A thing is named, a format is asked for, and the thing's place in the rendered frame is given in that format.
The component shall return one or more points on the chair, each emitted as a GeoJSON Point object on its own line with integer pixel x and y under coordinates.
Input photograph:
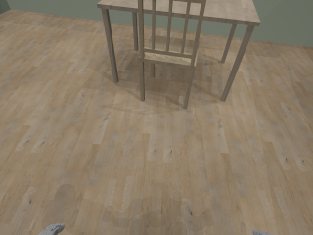
{"type": "Point", "coordinates": [166, 50]}

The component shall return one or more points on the table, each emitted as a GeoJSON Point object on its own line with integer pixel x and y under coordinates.
{"type": "Point", "coordinates": [223, 11]}

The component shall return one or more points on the robot left hand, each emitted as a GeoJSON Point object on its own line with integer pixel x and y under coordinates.
{"type": "Point", "coordinates": [53, 229]}

